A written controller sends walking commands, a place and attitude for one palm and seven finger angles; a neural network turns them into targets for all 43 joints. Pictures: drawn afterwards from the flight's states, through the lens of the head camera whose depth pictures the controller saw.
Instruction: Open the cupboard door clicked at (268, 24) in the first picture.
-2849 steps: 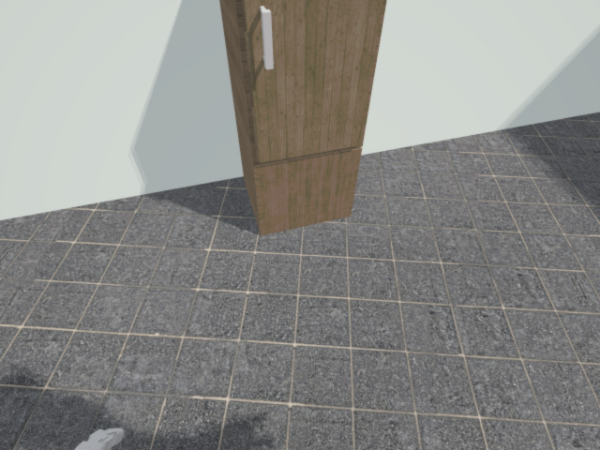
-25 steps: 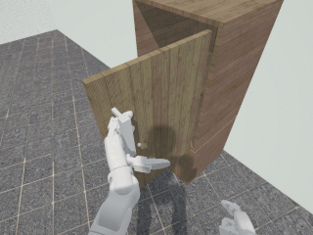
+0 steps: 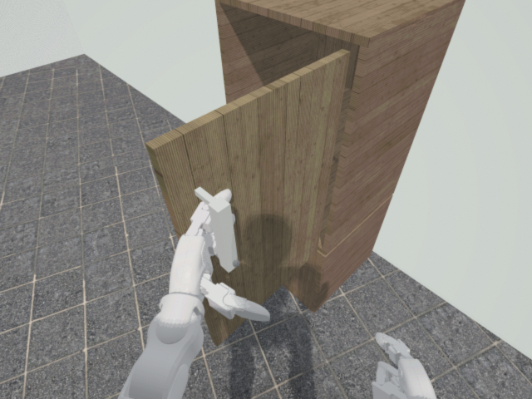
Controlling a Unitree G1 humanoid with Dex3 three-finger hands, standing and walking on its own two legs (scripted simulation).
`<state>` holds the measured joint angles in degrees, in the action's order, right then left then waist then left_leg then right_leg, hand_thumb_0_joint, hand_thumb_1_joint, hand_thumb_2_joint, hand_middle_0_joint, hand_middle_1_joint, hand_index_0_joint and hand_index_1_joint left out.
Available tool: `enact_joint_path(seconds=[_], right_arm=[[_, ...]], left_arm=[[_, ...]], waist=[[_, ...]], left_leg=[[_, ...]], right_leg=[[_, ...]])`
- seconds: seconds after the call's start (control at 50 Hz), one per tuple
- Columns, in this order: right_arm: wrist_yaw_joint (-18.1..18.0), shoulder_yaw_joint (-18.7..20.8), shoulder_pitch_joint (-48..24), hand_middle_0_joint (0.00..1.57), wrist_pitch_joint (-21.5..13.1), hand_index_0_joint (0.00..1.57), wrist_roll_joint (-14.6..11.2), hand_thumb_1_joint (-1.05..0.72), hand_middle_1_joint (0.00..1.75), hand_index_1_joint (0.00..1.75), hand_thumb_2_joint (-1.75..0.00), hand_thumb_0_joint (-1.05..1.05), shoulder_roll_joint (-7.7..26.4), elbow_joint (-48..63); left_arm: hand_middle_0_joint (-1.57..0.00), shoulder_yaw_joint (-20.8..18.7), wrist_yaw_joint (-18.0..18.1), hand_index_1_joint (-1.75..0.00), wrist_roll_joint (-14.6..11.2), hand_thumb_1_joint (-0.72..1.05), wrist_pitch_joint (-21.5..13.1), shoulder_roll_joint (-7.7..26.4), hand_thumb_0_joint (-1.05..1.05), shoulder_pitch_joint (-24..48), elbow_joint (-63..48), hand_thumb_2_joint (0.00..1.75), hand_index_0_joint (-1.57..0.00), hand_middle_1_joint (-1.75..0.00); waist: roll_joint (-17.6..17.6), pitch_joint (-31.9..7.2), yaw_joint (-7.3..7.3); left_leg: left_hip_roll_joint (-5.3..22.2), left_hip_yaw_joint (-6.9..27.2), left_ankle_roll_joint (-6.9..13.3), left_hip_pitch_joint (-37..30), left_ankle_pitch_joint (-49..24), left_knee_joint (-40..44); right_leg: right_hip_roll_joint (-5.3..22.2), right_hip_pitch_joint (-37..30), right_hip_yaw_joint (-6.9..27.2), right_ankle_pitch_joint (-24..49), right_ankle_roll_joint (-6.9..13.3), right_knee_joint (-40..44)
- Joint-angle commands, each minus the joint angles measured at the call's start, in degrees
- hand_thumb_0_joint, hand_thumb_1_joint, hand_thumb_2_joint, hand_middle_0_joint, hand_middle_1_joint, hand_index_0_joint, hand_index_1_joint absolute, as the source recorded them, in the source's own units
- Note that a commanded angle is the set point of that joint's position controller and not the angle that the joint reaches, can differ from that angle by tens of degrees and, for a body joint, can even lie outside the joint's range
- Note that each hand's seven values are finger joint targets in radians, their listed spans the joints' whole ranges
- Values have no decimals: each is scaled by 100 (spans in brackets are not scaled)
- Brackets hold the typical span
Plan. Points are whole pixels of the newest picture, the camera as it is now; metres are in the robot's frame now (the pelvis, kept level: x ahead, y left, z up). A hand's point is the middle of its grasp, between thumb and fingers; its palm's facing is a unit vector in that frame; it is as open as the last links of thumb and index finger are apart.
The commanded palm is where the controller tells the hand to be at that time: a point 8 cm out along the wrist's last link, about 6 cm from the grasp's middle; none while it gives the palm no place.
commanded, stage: slide the hand sideways off the handle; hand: left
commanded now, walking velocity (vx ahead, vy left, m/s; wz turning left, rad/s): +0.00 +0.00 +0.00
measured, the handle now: (216, 230) +0.33 +0.10 +0.10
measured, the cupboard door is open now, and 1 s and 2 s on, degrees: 92 91 91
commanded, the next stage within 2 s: draw the hand back to the body in 0.76 s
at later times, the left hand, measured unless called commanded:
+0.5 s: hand (201, 296) +0.23 +0.10 +0.10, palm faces +0.05 -1.00 -0.04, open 16.1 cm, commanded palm +0.19 +0.17 +0.10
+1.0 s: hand (166, 310) +0.21 +0.14 +0.10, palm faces +0.02 -1.00 -0.06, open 16.3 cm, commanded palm +0.17 +0.21 +0.11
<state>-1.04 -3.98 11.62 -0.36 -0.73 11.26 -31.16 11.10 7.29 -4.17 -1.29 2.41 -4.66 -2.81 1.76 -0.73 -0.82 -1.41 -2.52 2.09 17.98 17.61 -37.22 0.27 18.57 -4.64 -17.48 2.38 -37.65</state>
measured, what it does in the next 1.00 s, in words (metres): stands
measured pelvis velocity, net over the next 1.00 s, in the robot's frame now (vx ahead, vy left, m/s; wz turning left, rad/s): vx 0.02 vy -0.02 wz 0.02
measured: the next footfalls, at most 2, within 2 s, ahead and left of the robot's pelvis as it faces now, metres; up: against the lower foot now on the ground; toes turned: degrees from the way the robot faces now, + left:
none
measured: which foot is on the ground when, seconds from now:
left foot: down 0.00-1.00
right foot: down 0.00-1.00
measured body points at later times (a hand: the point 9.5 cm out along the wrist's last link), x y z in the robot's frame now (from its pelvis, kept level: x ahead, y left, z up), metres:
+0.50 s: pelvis +0.04 -0.02 +0.00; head +0.04 -0.04 +0.45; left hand +0.22 +0.16 +0.10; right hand +0.23 -0.24 -0.07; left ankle +0.03 +0.09 -0.72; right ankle +0.03 -0.09 -0.72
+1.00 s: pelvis +0.02 -0.02 -0.01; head +0.03 -0.03 +0.44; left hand +0.20 +0.20 +0.10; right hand +0.21 -0.24 -0.08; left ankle +0.03 +0.10 -0.72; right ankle +0.03 -0.09 -0.72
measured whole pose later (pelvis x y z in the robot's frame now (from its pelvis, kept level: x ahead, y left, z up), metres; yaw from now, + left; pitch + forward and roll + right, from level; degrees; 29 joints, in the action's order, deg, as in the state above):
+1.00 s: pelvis +0.02 -0.02 -0.01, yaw +1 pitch +3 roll -1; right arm -3.6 -1.7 14.5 -10.9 -2.1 13.5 -29.9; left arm -4.2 -9.8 -13.8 -10.7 11.6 -31.5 -20.5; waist 3.1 -3.6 -1.5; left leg 0.2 0.0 0.7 25.0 22.9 -45.0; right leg -1.2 23.9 -7.0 -22.1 3.5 -42.9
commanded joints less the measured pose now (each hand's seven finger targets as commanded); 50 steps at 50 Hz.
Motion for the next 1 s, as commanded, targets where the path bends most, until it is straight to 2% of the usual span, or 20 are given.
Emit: enact_joint_path(seconds=[0.0, 0.08, 0.1, 0.16, 0.2, 0.28, 0.3, 0.32, 0.4, 0.46, 0.5, 0.56, 0.7, 0.74, 0.78, 0.82, 0.88, 0.9, 0.94, 0.98], right_arm=[[-19, 216, -916, 20, -281, 20, 1, -90, 30, 30, -90, 0, 538, 1111], [-27, 221, -898, 20, -246, 20, 6, -90, 30, 30, -90, 0, 503, 1206], [-25, 252, -884, 20, -227, 20, -4, -90, 30, 30, -90, 0, 510, 1203], [11, 241, -868, 20, -227, 20, -21, -90, 30, 30, -90, 0, 492, 1307], [17, 269, -792, 20, -249, 20, -19, -90, 30, 30, -90, 0, 512, 1312], [-3, 307, -661, 20, -327, 20, -17, -90, 30, 30, -90, 0, 549, 1392], [-8, 310, -604, 20, -379, 20, -13, -90, 30, 30, -90, 0, 557, 1381], [-22, 343, -547, 20, -423, 20, -14, -90, 30, 30, -90, 0, 577, 1367], [-69, 373, -387, 20, -577, 20, -31, -90, 30, 30, -90, 0, 609, 1357], [-80, 396, -349, 20, -702, 20, -58, -90, 30, 30, -90, 0, 621, 1364], [-82, 401, -302, 20, -766, 20, -66, -90, 30, 30, -90, 0, 627, 1382], [-136, 421, -281, 20, -831, 20, -74, -90, 30, 30, -90, 0, 662, 1350], [-232, 432, -334, 20, -1018, 20, -125, -90, 30, 30, -90, 0, 688, 1271], [-255, 431, -317, 20, -1115, 20, -137, -90, 30, 30, -90, 0, 720, 1227], [-267, 426, -309, 20, -1232, 20, -154, -90, 30, 30, -90, 0, 749, 1237], [-286, 427, -301, 20, -1343, 20, -159, -90, 30, 30, -90, 0, 768, 1200], [-310, 439, -271, 20, -1410, 20, -158, -90, 30, 30, -90, 0, 768, 1148], [-314, 444, -332, 20, -1411, 20, -161, -90, 30, 30, -90, 0, 759, 1134], [-323, 421, -373, 20, -1415, 20, -175, -90, 30, 30, -90, 0, 716, 1175], [-323, 377, -408, 20, -1443, 20, -193, -90, 30, 30, -90, 0, 708, 1200]], left_arm=[[-15, -317, 68, -30, 64, -50, -413, 223, 0, 770, -1530, 30, -15, -30], [-15, -701, -30, -30, -65, -50, -394, 450, 0, 17, -1875, 30, -15, -30], [-15, -945, -45, -30, -78, -50, -394, 653, 0, -261, -1950, 30, -15, -30], [-15, -798, -164, -30, -158, -50, -415, 486, 0, -801, -2386, 30, -15, -30], [-15, -903, -228, -30, -203, -50, -453, 555, 0, -1296, -2498, 30, -15, -30], [-15, -858, -379, -30, -207, -50, -649, 620, 0, -1503, -3011, 30, -15, -30], [-15, -804, -414, -30, -220, -50, -686, 609, 0, -1552, -3009, 30, -15, -30], [-15, -979, -451, -30, -252, -50, -763, 751, 0, -1699, -3064, 30, -15, -30], [-15, -1142, -744, -30, -388, -50, -1011, 890, 0, -2249, -3154, 30, -15, -30], [-15, -1185, -953, -30, -481, -50, -1173, 924, 0, -2448, -3341, 30, -15, -30], [-15, -1289, -1064, -30, -565, -50, -1204, 974, 0, -2846, -3315, 30, -15, -30], [-15, -1558, -1221, -30, -674, -50, -1262, 1179, 0, -2874, -3228, 30, -15, -30], [-15, -2023, -1620, -30, -1038, -50, -1411, 1397, 0, -3070, -3077, 30, -15, -30], [-15, -2000, -1720, -30, -1117, -50, -1500, 1396, 0, -2767, -3108, 30, -15, -30], [-15, -1771, -1783, -30, -1136, -50, -1565, 1269, 0, -2604, -3180, 30, -15, -30], [-15, -1724, -1800, -30, -1159, -50, -1564, 1289, 0, -2428, -3112, 30, -15, -30], [-15, -1971, -1730, -30, -1109, -50, -1490, 1522, 0, -2457, -3027, 30, -15, -30], [-15, -2129, -1692, -30, -1091, -50, -1419, 1654, 0, -2559, -2982, 30, -15, -30], [-15, -2139, -1624, -30, -1054, -50, -1310, 1630, 0, -2458, -3080, 30, -15, -30], [-15, -2061, -1563, -30, -1074, -50, -1189, 1529, 0, -2288, -3213, 30, -15, -30]], waist=[[-392, -701, -154], [-391, -810, -246], [-419, -943, -300], [-256, -798, -258], [-400, -768, -244], [-215, -723, -92], [-316, -631, -47], [-356, -701, -49], [-475, -855, -40], [-173, -949, -52], [-186, -972, -89], [-550, -853, -41], [-431, -855, -73], [-333, -784, -10], [-164, -748, 40], [-296, -680, 77], [-379, -776, -29], [-263, -789, -103], [-187, -821, -144], [80, -751, -149]], left_leg=[[127, 448, -84, -105, 104, 767], [118, 302, -71, -117, -289, 720], [116, 263, -68, -126, -461, 681], [124, 221, -81, -139, -647, 657], [132, 218, -60, -117, -806, 588], [98, 204, -37, -96, -836, 408], [99, 245, -24, -51, -811, 350], [103, 254, -21, -36, -834, 299], [73, 285, -20, 122, -896, 88], [47, 287, -30, 166, -973, -5], [35, 306, -34, 279, -1000, -88], [30, 357, -43, 545, -791, -208], [2, 401, -71, 804, -577, -448], [5, 420, -72, 818, -520, -454], [11, 446, -58, 739, -483, -428], [28, 479, -51, 761, -355, -439], [35, 508, -42, 753, -267, -365], [37, 488, -46, 761, -264, -373], [42, 472, -42, 679, -276, -248], [49, 475, -47, 550, -241, -89]], right_leg=[[-30, -181, 294, -266, -2, 856], [-18, -494, 386, 209, -18, 907], [-12, -645, 421, 411, -15, 909], [-37, -599, 351, 810, -23, 795], [-48, -640, 364, 1080, -46, 780], [-45, -406, 386, 1235, -91, 670], [-47, -329, 413, 1204, -108, 683], [-46, -314, 420, 1266, -120, 643], [4, -345, 523, 1614, -192, 532], [20, -290, 495, 1823, -195, 385], [40, -320, 505, 1954, -212, 331], [110, -262, 676, 1827, -298, 376], [245, -235, 960, 1508, -366, 471], [238, -101, 919, 1247, -343, 491], [179, 101, 795, 971, -299, 479], [175, 219, 798, 608, -291, 542], [162, 182, 777, 260, -246, 578], [178, 119, 837, 168, -231, 609], [148, 75, 724, 62, -192, 582], [72, 126, 528, -7, -148, 556]])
